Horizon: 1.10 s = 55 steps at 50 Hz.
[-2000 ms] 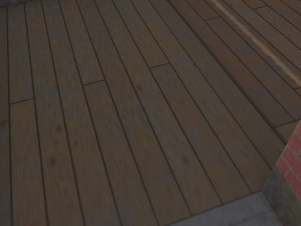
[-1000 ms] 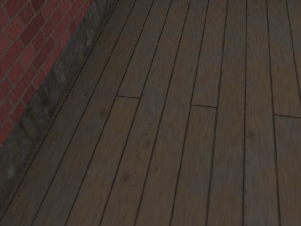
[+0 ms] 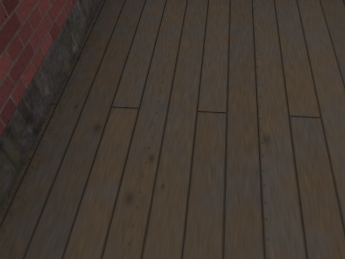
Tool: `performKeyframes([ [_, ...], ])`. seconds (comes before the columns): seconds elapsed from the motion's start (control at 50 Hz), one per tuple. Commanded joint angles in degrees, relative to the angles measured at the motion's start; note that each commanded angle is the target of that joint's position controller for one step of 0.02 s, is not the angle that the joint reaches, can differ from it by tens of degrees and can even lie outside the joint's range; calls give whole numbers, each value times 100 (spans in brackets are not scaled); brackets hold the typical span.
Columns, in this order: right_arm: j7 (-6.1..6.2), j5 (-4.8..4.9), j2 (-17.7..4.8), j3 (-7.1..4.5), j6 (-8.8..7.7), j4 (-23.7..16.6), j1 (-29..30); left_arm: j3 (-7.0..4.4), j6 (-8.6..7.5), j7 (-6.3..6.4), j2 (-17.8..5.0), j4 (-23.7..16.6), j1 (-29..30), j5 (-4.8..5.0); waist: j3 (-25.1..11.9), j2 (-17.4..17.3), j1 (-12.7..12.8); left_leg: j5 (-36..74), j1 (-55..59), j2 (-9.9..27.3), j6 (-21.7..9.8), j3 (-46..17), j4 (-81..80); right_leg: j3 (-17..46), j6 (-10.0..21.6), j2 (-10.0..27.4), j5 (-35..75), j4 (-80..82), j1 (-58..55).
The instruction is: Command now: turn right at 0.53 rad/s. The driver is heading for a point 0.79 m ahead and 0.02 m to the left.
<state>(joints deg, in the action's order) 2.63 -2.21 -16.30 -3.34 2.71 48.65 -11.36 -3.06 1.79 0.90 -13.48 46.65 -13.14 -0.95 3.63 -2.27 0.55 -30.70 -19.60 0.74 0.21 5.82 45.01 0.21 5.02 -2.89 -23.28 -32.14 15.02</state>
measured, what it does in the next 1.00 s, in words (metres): walks ahead: left foot, then right foot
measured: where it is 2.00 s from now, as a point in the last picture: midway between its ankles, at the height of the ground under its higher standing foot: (187, 210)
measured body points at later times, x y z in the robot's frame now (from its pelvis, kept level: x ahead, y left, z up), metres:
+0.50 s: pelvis +0.01 +0.02 +0.00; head +0.05 +0.02 +0.45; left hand +0.18 +0.26 -0.12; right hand +0.07 -0.28 -0.10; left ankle +0.06 +0.11 -0.73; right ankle +0.00 -0.08 -0.73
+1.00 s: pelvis +0.12 -0.04 +0.02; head +0.13 -0.05 +0.47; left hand +0.32 +0.18 -0.08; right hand +0.08 -0.31 -0.12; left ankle +0.07 +0.09 -0.67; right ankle +0.11 -0.14 -0.72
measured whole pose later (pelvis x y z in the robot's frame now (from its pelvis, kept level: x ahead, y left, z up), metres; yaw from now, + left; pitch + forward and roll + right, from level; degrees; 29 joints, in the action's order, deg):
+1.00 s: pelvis +0.12 -0.04 +0.02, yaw -8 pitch +2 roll +1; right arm -1.0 -1.0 -14.5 -3.9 -0.8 48.7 -23.1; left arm -1.8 -2.9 0.9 -13.6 42.2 -9.6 -1.7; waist -0.5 -1.0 -2.3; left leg -24.8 -19.0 -3.4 -4.3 -4.5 50.5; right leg -1.6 2.3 -1.1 -18.1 -26.4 15.3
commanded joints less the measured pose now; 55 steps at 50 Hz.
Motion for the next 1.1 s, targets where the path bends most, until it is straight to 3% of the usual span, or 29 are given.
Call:
performKeyframes([
  [0.02,-26,80,-599,-94,-80,-598,426,-280,22,140,-1040,-320,-206,72,-89,774,110,316,-1745,37,76,-729,1319,2518,998,1709,1369,1914,-1013],
  [0.06,-118,46,-602,-100,-106,-440,256,-238,25,134,-867,-428,113,88,-291,737,15,1002,-1537,5,146,-715,1361,1885,737,1240,2189,1752,-1148],
  [0.12,-136,22,-403,-48,-12,-512,158,-256,-66,85,-845,-346,-164,117,-616,554,-8,1111,-1445,-117,270,-761,1490,1713,776,1163,3266,1493,-1416],
  [0.18,-100,57,-433,-29,43,-657,242,-335,25,48,-1060,-338,-245,4,-447,808,15,952,-1433,-135,335,-762,1272,1922,834,1136,2767,1463,-1107],
  [0.22,-78,122,-503,-62,57,-758,445,-320,49,12,-1071,-448,-259,4,-254,926,101,1014,-1570,-114,353,-844,1235,2182,837,1076,2017,1498,-797],
  [0.3,-125,74,-476,-66,-19,-846,372,-373,34,27,-1188,-574,-312,-71,-366,954,122,818,-1293,-201,323,-917,779,2577,863,1028,1857,1387,-616],
  [0.32,-128,100,-480,-77,-34,-841,386,-366,20,39,-1166,-621,-261,-20,-340,877,97,762,-1201,-235,306,-932,538,2665,835,979,1896,1365,-580],
  [0.42,-63,231,-419,-42,-99,-905,140,-343,-35,1,-1150,-716,-96,-56,-742,1084,96,738,-277,-295,-11,-823,-627,2826,723,1005,2763,906,-728],
  [0.46,-56,261,-226,1,-199,-878,-217,-306,21,-20,-1057,-750,81,102,-643,838,-187,1577,799,-349,-155,-691,-2116,2705,376,757,2459,700,-157],
  [0.48,-4,184,-351,6,-282,-898,-206,-228,20,-22,-805,-742,-80,128,-882,217,-138,1526,1578,168,-246,-1302,-2696,2421,112,444,1057,341,300],
  [0.5,24,91,-614,7,-314,-1030,-280,-83,-8,-29,-281,-741,-485,58,-1149,-1013,-14,251,2224,1602,-516,-2981,-3288,1437,-122,-287,-849,-934,939],
  [0.52,-37,7,-1339,-194,-281,-891,-502,-193,-34,21,-778,-858,-243,-55,-668,-1240,-211,-319,1806,2129,-1250,-4183,-3527,867,-162,-774,-1100,-1598,1985],
  [0.54,-91,0,-1072,-195,-276,-799,-542,-234,-78,39,-956,-808,-18,-152,-321,-699,-242,-1270,1462,2025,-1360,-4241,-3707,1128,-151,-398,-737,-2206,2107],
  [0.56,-135,68,-720,-97,-298,-790,-306,-255,-107,-25,-984,-707,21,-154,-65,-426,-117,-1108,1204,1634,-1151,-3627,-3779,1113,-205,-306,-323,-2378,1995],
  [0.6,-147,119,-561,-52,-363,-727,-280,-264,-109,-184,-939,-531,-172,-152,-126,-588,-25,-283,1326,1071,-924,-2651,-3806,774,-334,-238,246,-2644,1832],
  [0.68,-267,166,-492,-94,-498,-460,-832,-158,-157,-344,-656,-637,351,-192,-54,-492,-205,300,1615,875,-1161,-2405,-3834,113,-505,165,645,-2460,2157],
  [0.76,-286,134,-592,-180,-551,-261,-1311,-67,-252,-319,-490,-837,1071,-96,47,-597,-496,802,1575,846,-1303,-2433,-3762,-118,-715,211,516,-1249,1918],
  [0.82,-260,75,-730,-242,-545,-229,-1377,-49,-299,-273,-466,-899,1127,-55,24,-664,-413,742,1246,828,-1392,-2611,-3510,-176,-687,106,99,-508,1366],
  [0.86,-258,86,-790,-290,-503,-263,-1242,-20,-372,-170,-463,-866,893,-20,-54,-653,-214,843,843,882,-1346,-2797,-3319,-99,-584,70,353,44,600],
  [0.88,-263,141,-800,-302,-484,-343,-940,-23,-430,-119,-463,-720,458,9,-81,-482,101,854,336,787,-1206,-2750,-3105,-66,-485,77,845,668,-251],
  [0.9,-308,195,-638,-254,-501,-414,-706,-80,-472,-33,-645,-536,-92,23,-330,-149,431,1016,-485,425,-969,-2436,-2538,-23,-395,132,1024,968,-1618],
  [0.92,-329,267,-193,-139,-575,-566,-610,-200,-515,63,-1157,-424,-893,-50,-931,779,807,786,-1366,-120,-685,-1865,-1090,1204,-209,1265,-126,1363,-3010],
  [0.94,-344,291,190,-13,-591,-895,-729,-402,-439,107,-2005,-368,-1482,-85,-1466,2155,839,-331,-2391,-787,-497,-920,388,3569,343,2884,-2278,2183,-3414],
  [0.96,-324,74,-209,-72,-487,-705,-822,-327,-433,112,-1635,-377,-1096,-154,-752,1333,523,-42,-2519,-369,-521,-1043,1474,4026,568,2916,-2847,2478,-2401],
  [0.98,-389,68,-251,-129,-447,-599,-700,-179,-478,53,-1075,-507,-501,-75,-135,642,255,607,-2604,-121,-509,-1157,1738,3172,492,2498,-2103,2374,-1847],
  [1.0,-428,82,-323,-161,-420,-574,-607,-104,-574,56,-760,-601,-204,-43,-59,493,106,1017,-2353,4,-455,-1141,1542,2244,258,2094,-1023,2412,-1576],
  [1.02,-479,82,-282,-169,-378,-561,-625,-52,-644,64,-645,-551,-142,-57,-51,770,10,1265,-2199,67,-408,-1051,1589,1606,143,1897,-115,2442,-1504],
  [1.06,-541,8,-219,-136,-276,-603,-618,-41,-743,36,-572,-398,-344,-48,-316,870,-37,1557,-2146,31,-347,-905,1924,959,97,1707,930,2292,-1674],
  [1.1,-566,54,-217,-147,-249,-739,-288,-78,-796,33,-533,-303,-472,30,-153,807,-22,1911,-2456,-47,-299,-929,1931,566,63,1675,946,2339,-1538],
])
